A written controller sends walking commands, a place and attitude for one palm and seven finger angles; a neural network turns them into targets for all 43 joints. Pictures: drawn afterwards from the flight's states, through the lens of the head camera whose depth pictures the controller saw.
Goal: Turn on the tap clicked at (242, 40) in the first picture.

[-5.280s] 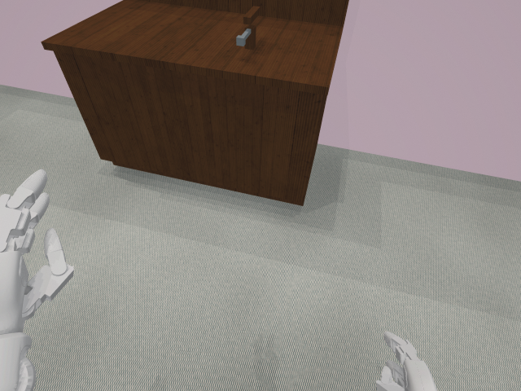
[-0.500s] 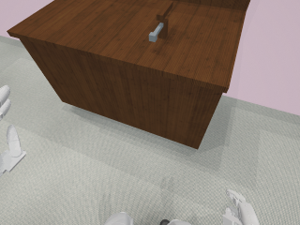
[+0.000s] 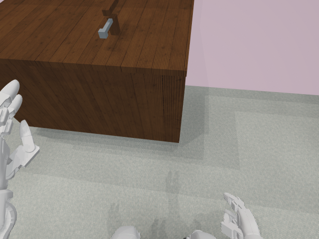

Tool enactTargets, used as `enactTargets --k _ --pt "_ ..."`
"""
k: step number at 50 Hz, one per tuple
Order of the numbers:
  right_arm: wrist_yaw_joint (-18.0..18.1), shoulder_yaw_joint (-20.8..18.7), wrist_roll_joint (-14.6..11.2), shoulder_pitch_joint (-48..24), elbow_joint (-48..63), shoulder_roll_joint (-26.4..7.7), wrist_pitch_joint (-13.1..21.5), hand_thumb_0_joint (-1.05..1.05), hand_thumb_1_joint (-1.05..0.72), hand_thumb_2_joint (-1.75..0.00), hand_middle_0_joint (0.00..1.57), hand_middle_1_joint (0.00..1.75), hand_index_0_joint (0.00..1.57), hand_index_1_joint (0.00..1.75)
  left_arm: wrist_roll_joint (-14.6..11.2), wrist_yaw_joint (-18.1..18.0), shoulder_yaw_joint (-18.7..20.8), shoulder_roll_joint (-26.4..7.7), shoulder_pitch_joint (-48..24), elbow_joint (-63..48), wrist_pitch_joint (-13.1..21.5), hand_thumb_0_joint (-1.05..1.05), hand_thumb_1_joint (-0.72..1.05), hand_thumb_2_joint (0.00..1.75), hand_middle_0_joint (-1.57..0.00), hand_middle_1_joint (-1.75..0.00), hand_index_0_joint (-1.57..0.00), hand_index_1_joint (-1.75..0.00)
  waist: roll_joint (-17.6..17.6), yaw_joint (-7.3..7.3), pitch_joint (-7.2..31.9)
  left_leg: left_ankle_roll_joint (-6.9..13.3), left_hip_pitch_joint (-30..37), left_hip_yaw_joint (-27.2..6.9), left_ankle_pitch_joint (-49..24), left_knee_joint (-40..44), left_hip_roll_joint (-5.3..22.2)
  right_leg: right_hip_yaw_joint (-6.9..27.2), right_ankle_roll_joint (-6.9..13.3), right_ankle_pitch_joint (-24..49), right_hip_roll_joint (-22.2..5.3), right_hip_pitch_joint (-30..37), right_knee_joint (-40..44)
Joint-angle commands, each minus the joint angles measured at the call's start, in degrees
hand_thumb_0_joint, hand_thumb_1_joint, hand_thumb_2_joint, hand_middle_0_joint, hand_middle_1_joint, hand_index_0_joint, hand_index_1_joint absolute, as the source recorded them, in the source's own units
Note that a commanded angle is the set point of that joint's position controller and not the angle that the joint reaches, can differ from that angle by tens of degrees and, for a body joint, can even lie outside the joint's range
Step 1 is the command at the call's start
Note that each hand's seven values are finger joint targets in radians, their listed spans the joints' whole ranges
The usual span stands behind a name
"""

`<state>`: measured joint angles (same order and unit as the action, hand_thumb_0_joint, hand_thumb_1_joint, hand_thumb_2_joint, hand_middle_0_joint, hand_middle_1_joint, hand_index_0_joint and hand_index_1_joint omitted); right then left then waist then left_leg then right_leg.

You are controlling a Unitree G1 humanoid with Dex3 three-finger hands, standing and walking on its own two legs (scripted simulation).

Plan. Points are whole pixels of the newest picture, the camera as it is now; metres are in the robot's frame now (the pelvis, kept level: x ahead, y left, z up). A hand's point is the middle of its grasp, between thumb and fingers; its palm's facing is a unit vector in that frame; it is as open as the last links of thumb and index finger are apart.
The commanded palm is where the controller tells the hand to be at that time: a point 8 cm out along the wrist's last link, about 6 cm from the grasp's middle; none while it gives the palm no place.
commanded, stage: turn to face it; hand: left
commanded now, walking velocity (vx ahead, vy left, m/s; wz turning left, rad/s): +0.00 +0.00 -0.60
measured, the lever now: (103, 33) +0.81 +0.31 +0.05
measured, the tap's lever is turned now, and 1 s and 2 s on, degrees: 0 0 0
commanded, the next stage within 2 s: take the last steps up to it in 0.60 s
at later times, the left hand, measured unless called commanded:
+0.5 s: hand (79, 150) +0.23 +0.16 +0.18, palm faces +0.17 -0.89 -0.43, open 7.4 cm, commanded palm +0.19 +0.21 +0.20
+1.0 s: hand (101, 166) +0.20 +0.11 +0.19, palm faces +0.10 -0.90 -0.43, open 7.4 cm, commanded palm +0.17 +0.17 +0.20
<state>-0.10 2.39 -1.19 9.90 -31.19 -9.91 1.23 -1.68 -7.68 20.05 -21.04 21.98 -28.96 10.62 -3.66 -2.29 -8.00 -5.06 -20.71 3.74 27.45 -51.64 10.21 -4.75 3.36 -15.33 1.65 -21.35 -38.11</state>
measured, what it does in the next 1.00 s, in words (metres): steps on the spot, turning right: left foot, then right foot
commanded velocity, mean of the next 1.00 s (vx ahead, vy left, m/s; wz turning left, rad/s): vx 0.10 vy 0.05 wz -0.23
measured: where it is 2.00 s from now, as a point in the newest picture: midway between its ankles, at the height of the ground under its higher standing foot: outside the picture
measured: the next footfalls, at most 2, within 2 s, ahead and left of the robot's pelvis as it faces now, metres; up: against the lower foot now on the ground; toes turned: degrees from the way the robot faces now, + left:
left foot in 0.28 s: +0.03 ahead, +0.13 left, +0.00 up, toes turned -6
right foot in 0.56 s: -0.03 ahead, -0.15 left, +0.00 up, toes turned -23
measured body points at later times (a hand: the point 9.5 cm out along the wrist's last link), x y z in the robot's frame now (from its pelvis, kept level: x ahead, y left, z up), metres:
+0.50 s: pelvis -0.04 -0.02 +0.01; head -0.01 -0.03 +0.46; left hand +0.21 +0.20 +0.21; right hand +0.07 -0.27 -0.07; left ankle -0.01 +0.13 -0.72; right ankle -0.05 -0.12 -0.69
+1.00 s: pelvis -0.07 -0.04 +0.02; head -0.06 -0.05 +0.47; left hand +0.19 +0.16 +0.21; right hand -0.03 -0.35 -0.07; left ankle -0.05 +0.07 -0.72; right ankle -0.07 -0.13 -0.71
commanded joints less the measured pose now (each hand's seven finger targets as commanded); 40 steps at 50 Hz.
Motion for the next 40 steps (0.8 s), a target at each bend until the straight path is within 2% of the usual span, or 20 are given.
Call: enactTargets --k 1,3,8,12,13,14,15,16,17,19,21,26,27,28,29,30,31,33,35,40 --pt "0.5 -3.2 0.6 -4.7 8.7 -5.6 0.1 0.0 -0.9 -0.9 0.2 0.3 0.2 0.3 -2.0 -2.3 12.9 -13.8 6.6 -15.9 4.4 0.0 0.9 0.9 -0.2 -0.3 -0.2 -0.3 8.0 0.48 19.8 0.0 -11.9 -6.3 0.4 -15.2 -4.2 26.3 7.3 23.6 -16.6 19.9 14.2" --pt "0.6 -3.4 0.8 -4.9 8.6 -5.8 -0.9 0.0 -0.9 -0.9 0.2 0.3 0.2 0.3 -2.1 -2.4 12.8 -13.0 8.1 -17.9 5.0 0.0 0.9 0.9 -0.2 -0.3 -0.2 -0.3 7.9 1.3 20.1 0.1 -8.5 -4.4 -1.3 -8.2 -4.9 23.4 7.1 22.1 -15.3 17.9 15.8" --pt "1.3 -4.1 0.6 -4.7 8.8 -6.9 -1.5 0.0 -0.9 -0.9 0.2 0.3 0.2 0.3 -1.9 -2.5 12.1 -12.1 9.5 -14.4 4.2 0.0 0.9 0.9 -0.2 -0.3 -0.2 -0.3 10.8 0.38 17.5 1.4 0.3 -2.3 -1.1 7.7 -7.3 26.1 7.0 7.6 -13.8 9.5 20.0" --pt "1.5 -4.5 0.1 -2.6 8.7 -8.1 -1.9 0.0 -0.9 -0.9 0.2 0.3 0.2 0.3 -1.4 -2.0 9.7 -11.1 7.0 -13.0 3.5 0.0 0.9 0.9 -0.2 -0.3 -0.2 -0.3 9.0 1.61 17.1 3.0 10.3 -1.3 -6.0 22.6 -7.6 26.0 3.3 0.3 -11.1 4.1 19.5" --pt "1.8 -4.8 0.1 -2.4 8.9 -8.7 -1.7 0.0 -0.9 -0.9 0.2 0.3 0.2 0.3 -1.3 -1.9 9.0 -11.0 5.6 -13.5 3.6 0.0 0.9 0.9 -0.2 -0.3 -0.2 -0.3 7.1 1.87 16.0 4.0 13.8 -1.8 -6.9 26.8 -6.1 25.1 1.6 -2.0 -9.2 0.9 17.8" --pt "2.2 -5.3 0.4 -2.3 9.4 -10.0 -1.4 0.0 -0.9 -0.9 0.2 0.3 0.2 0.3 -1.1 -1.6 8.8 -11.2 3.9 -14.6 4.0 0.0 0.9 0.9 -0.2 -0.3 -0.2 -0.3 2.1 2.02 13.8 6.9 14.2 -7.5 -3.8 31.6 -0.7 22.9 -0.5 -5.7 -5.4 -3.5 13.2" --pt "2.5 -5.5 0.4 -3.2 10.1 -11.0 -1.0 0.0 -0.9 -0.9 0.2 0.3 0.2 0.3 -0.7 -1.3 8.8 -10.9 3.0 -14.9 4.3 0.0 0.9 0.9 -0.2 -0.3 -0.2 -0.3 -6.7 1.45 11.1 10.6 14.6 -14.2 -7.8 34.0 7.0 16.3 -3.1 -6.8 0.4 -8.5 4.1" --pt "2.8 -5.2 0.3 -4.3 9.6 -9.6 -0.3 0.0 -0.9 -0.9 0.2 0.3 0.2 0.3 0.2 -1.5 10.2 -12.9 2.0 -16.3 4.5 0.0 0.9 0.9 -0.2 -0.3 -0.2 -0.3 -15.3 0.57 12.4 13.7 9.7 -18.5 -6.0 39.0 14.2 9.7 -4.3 -12.1 1.4 -8.3 -13.2" --pt "2.8 -5.2 0.7 -3.7 9.6 -8.3 0.3 0.0 -0.9 -0.9 0.2 0.3 0.2 0.3 0.7 -1.4 8.6 -10.9 3.3 -13.6 4.2 0.0 0.9 0.9 -0.2 -0.3 -0.2 -0.3 -11.9 1.4 9.6 15.6 2.1 -19.6 -6.7 39.6 15.5 7.9 -5.0 -11.4 0.4 -6.5 -24.9" --pt "2.1 -5.7 0.1 -2.6 8.4 -9.1 1.5 0.0 -0.9 -0.9 0.2 0.3 0.2 0.3 0.6 -0.9 5.1 -8.0 2.7 -13.6 3.9 0.0 0.9 0.9 -0.2 -0.3 -0.2 -0.3 -7.9 1.22 7.6 13.5 5.6 -7.7 -22.6 33.1 11.6 5.7 -5.7 -10.7 -2.0 -9.3 -22.7" --pt "1.8 -5.7 -0.2 -1.6 8.0 -9.5 3.0 0.0 -0.9 -0.9 0.2 0.3 0.2 0.3 0.7 -1.2 4.2 -8.1 0.0 -16.2 3.8 0.0 0.9 0.9 -0.2 -0.3 -0.2 -0.3 -10.1 1.6 8.5 10.3 8.2 -1.4 -31.4 29.9 9.3 1.2 -6.2 -9.9 -2.0 -6.0 -13.3" --pt "1.2 -5.5 0.3 -0.6 7.1 -9.9 5.2 0.0 -0.9 -0.9 0.2 0.3 0.2 0.3 1.0 -1.6 5.8 -9.6 -0.8 -12.5 3.7 0.0 0.9 0.9 -0.2 -0.3 -0.2 -0.3 -11.0 2.11 10.7 6.4 7.0 1.1 -33.1 20.7 7.4 -3.3 -5.6 -0.1 -0.6 8.8 8.7" --pt "1.0 -5.3 0.0 -0.7 7.4 -9.3 5.3 0.0 -0.9 -0.9 0.2 0.3 0.2 0.3 1.0 -1.5 6.4 -9.8 -1.6 -12.7 4.2 0.0 0.9 0.9 -0.2 -0.3 -0.2 -0.3 -7.7 2.05 11.7 5.3 4.3 1.4 -29.6 16.5 6.2 -1.1 -4.5 6.3 -2.8 13.3 12.5" --pt "0.9 -4.9 -0.1 -0.2 7.4 -8.1 5.0 0.0 -0.9 -0.9 0.2 0.3 0.2 0.3 1.2 -1.8 8.2 -12.1 -1.3 -11.7 4.6 0.0 0.9 0.9 -0.2 -0.3 -0.2 -0.3 2.0 2.63 13.7 3.3 0.2 4.1 -22.1 8.4 2.1 7.2 -1.1 22.0 -9.6 17.0 12.9" --pt "1.1 -4.7 -0.3 -1.2 8.4 -6.5 4.8 0.0 -0.9 -0.9 0.2 0.3 0.2 0.3 0.6 -2.2 10.2 -13.6 0.3 -10.8 4.7 0.0 0.9 0.9 -0.2 -0.3 -0.2 -0.3 15.7 1.83 15.7 1.1 -8.2 4.2 -1.1 -1.3 -5.1 21.1 4.0 38.4 -17.7 20.0 13.8" --pt "1.4 -5.6 -0.4 -3.1 8.4 -7.5 4.4 0.0 -0.9 -0.9 0.2 0.3 0.2 0.3 -0.7 -2.1 11.6 -14.2 3.1 -10.9 4.2 0.0 0.9 0.9 -0.2 -0.3 -0.2 -0.3 19.9 0.68 17.4 1.5 -9.5 -1.3 5.9 -10.2 -6.1 26.9 6.0 41.0 -21.2 18.6 16.0" --pt "1.4 -5.1 -0.2 -3.9 7.9 -6.7 3.6 0.0 -0.9 -0.9 0.2 0.3 0.2 0.3 -0.9 -2.1 13.0 -14.6 6.2 -10.9 4.0 0.0 0.9 0.9 -0.2 -0.3 -0.2 -0.3 15.2 0.95 17.9 1.5 -11.1 -4.6 4.9 -14.1 -5.3 27.3 7.6 38.1 -21.6 18.6 15.0" --pt "1.4 -3.1 0.5 -4.2 7.0 -4.9 2.0 0.0 -0.9 -0.9 0.2 0.3 0.2 0.3 -1.2 -2.4 12.6 -12.5 10.4 -13.5 4.8 0.0 0.9 0.9 -0.2 -0.3 -0.2 -0.3 9.6 1.85 19.1 1.3 -11.4 -4.3 0.9 -12.7 -5.2 19.8 7.3 36.3 -18.8 20.2 13.6" --pt "2.0 -3.4 0.7 -5.1 6.6 -5.4 1.6 0.0 -0.9 -0.9 0.2 0.3 0.2 0.3 -1.2 -2.5 12.3 -11.8 10.4 -14.2 5.3 0.0 0.9 0.9 -0.2 -0.3 -0.2 -0.3 9.7 2.23 18.6 1.5 -8.1 -2.7 -1.0 -6.9 -5.7 17.1 6.5 34.4 -17.4 16.8 14.9" --pt "3.3 -4.2 0.9 -4.0 5.8 -7.4 2.1 0.0 -0.9 -0.9 0.2 0.3 0.2 0.3 -0.4 -3.2 10.4 -11.0 9.8 -11.3 4.7 0.0 0.9 0.9 -0.2 -0.3 -0.2 -0.3 11.8 1.92 18.0 4.3 -2.2 0.5 -3.0 9.0 -7.8 18.2 6.2 3.5 -16.5 13.6 21.8"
